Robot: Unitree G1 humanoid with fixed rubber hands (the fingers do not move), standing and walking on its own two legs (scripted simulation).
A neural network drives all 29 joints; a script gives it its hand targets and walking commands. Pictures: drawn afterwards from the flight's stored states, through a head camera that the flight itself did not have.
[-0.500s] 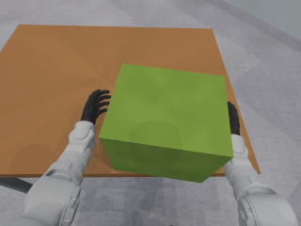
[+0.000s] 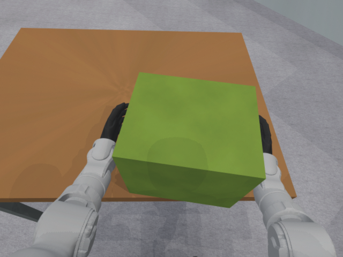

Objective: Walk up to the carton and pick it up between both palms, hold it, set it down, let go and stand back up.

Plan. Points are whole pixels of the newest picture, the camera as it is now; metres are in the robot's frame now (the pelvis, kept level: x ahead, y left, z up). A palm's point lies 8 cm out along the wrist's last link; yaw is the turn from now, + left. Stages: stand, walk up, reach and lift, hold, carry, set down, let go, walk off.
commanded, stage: reach and lift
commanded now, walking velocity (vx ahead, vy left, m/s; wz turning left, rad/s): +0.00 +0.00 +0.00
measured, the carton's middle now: (187, 144) +0.39 -0.06 -0.01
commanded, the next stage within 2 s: none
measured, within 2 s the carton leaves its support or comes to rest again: leaves its support in 1.00 s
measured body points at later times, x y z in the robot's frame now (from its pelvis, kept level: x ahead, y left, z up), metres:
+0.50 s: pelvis +0.00 +0.00 +0.00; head +0.08 +0.00 +0.44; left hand +0.42 +0.13 +0.01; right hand +0.37 -0.24 +0.00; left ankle +0.01 +0.10 -0.72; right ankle +0.01 -0.14 -0.72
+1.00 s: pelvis +0.00 +0.00 +0.00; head +0.08 +0.01 +0.44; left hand +0.42 +0.13 +0.02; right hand +0.37 -0.24 +0.01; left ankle +0.01 +0.10 -0.72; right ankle +0.01 -0.14 -0.72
